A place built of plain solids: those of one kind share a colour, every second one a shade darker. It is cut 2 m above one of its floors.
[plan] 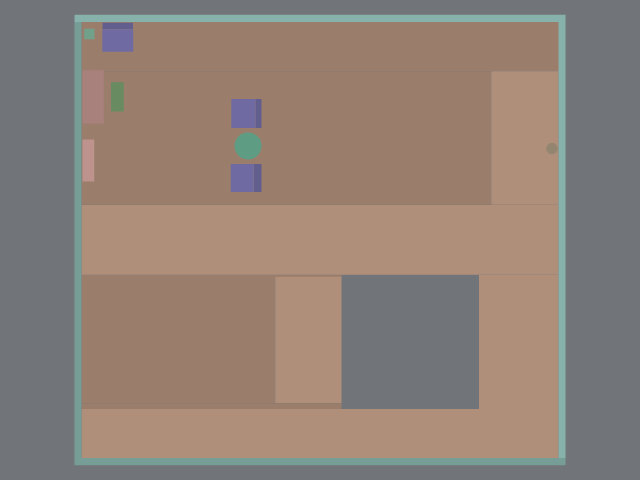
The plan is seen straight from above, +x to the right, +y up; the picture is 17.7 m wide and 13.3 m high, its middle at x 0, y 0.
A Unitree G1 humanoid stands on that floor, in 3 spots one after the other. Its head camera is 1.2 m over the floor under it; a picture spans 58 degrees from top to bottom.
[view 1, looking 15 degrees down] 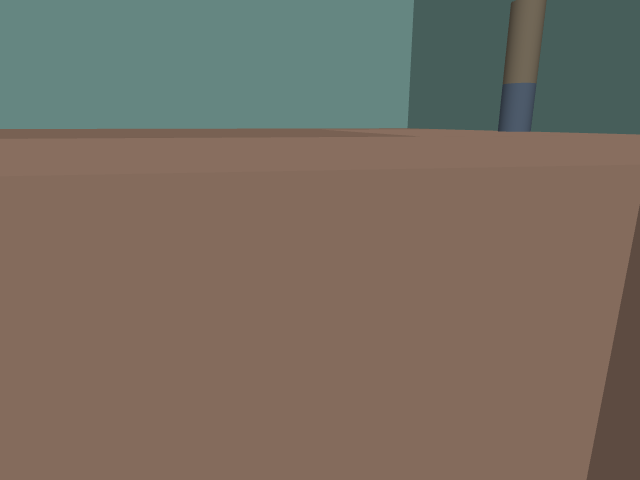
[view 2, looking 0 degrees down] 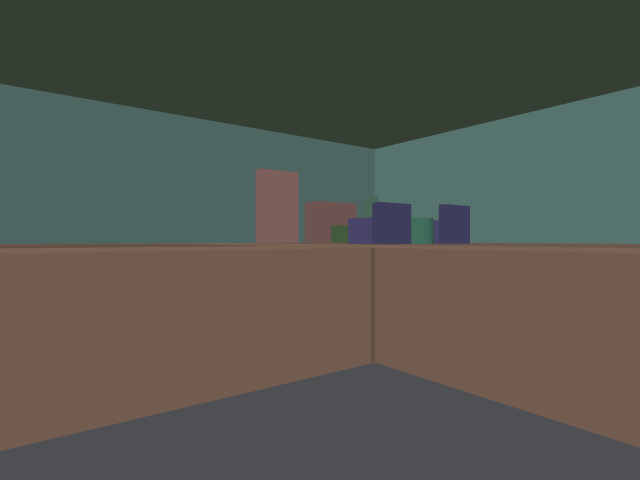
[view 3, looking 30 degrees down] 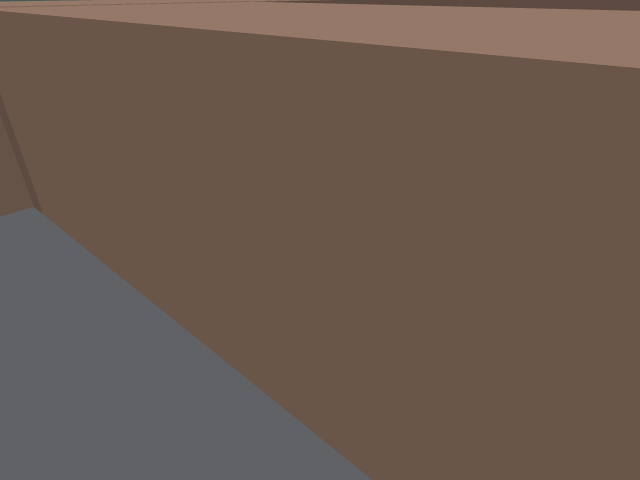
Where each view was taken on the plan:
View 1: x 3.62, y -1.71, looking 80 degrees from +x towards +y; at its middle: floor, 0.78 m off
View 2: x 3.66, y -3.94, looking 143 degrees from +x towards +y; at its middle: case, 12.09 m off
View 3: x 1.23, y -1.65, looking -138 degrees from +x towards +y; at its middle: floor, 0.99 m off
